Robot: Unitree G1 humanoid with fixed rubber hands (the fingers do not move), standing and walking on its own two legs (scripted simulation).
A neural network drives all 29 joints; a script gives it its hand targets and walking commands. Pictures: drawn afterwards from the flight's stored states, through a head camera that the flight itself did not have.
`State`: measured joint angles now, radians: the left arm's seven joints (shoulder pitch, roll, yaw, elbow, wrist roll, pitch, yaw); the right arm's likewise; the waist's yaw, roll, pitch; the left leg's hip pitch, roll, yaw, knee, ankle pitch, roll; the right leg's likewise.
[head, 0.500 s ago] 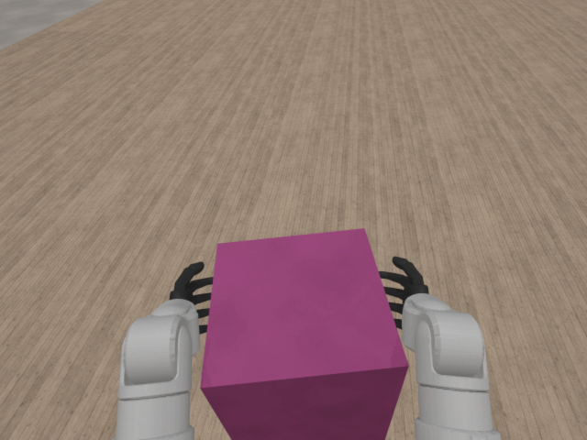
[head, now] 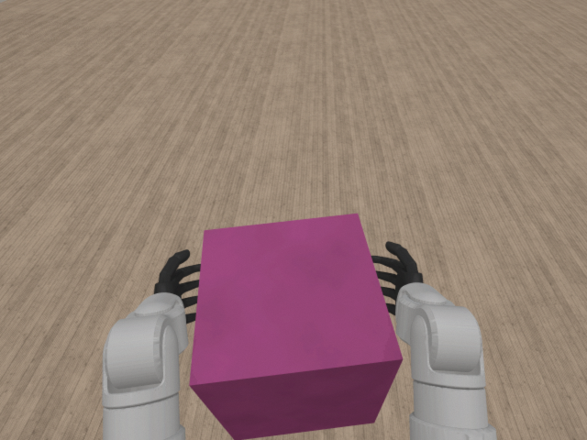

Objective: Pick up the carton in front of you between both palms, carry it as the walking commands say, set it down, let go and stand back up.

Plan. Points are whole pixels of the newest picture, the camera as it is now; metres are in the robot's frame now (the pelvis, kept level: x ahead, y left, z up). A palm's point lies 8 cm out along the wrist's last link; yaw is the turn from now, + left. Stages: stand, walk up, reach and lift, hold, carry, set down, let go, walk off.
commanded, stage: carry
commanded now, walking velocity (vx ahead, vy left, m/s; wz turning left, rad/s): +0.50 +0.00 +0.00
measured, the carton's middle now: (293, 331) +0.27 +0.00 +0.01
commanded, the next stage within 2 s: none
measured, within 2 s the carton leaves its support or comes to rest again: neither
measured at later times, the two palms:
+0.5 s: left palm (220, 159) +0.60 +0.13 +0.07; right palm (369, 158) +0.62 -0.17 +0.07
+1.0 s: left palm (219, 85) +0.89 +0.16 +0.09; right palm (338, 83) +0.90 -0.14 +0.10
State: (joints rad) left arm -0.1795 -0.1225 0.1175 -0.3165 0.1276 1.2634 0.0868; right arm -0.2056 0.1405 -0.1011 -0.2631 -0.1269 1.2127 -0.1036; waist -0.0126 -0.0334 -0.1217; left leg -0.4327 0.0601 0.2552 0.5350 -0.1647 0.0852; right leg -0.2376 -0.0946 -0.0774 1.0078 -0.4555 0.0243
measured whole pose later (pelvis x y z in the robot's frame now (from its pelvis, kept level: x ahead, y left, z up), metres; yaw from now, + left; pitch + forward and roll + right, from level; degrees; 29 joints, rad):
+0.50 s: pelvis +0.34 -0.04 -0.01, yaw +3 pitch +3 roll -1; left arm -0.19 -0.14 0.09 -0.25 0.13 1.22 0.09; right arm -0.17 0.13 -0.13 -0.28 -0.13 1.21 -0.10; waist 0.02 0.04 -0.07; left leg -0.17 0.08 0.07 0.99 -0.46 -0.03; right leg -0.47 -0.05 -0.26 0.55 -0.14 -0.10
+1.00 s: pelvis +0.62 +0.00 +0.01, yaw +0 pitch +3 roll +1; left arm -0.19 -0.14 0.12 -0.36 0.13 1.24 0.09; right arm -0.21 0.14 -0.10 -0.30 -0.12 1.19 -0.10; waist 0.00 -0.05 -0.05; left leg -0.39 0.03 0.24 0.43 -0.10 0.09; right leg -0.20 -0.06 -0.09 0.70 -0.56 0.03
